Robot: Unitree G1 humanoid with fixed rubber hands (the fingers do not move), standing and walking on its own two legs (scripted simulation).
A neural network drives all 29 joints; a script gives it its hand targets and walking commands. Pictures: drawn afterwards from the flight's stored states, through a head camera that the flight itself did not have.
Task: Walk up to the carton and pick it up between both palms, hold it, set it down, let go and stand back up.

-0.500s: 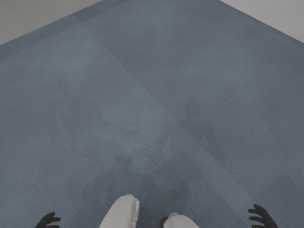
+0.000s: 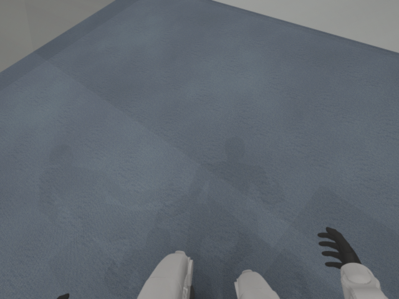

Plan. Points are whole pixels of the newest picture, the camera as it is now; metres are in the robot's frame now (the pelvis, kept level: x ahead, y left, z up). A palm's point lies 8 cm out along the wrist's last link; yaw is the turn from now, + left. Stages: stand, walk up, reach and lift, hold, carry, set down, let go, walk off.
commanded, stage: walk up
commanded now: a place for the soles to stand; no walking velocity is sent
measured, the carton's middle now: out of the picture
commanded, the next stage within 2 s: none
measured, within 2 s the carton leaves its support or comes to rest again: neither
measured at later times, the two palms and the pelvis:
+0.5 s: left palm out of the picture -0.02 +0.40 -0.11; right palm out of the picture +0.02 -0.21 -0.07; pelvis -0.13 +0.11 +0.01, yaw -5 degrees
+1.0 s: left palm out of the picture -0.13 +0.59 -0.11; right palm out of the picture -0.22 -0.04 -0.05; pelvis -0.25 +0.30 +0.01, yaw -22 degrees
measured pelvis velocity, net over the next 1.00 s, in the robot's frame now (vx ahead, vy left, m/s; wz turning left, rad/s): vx -0.25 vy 0.30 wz -0.39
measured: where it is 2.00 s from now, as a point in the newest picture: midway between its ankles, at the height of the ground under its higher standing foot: outside the picture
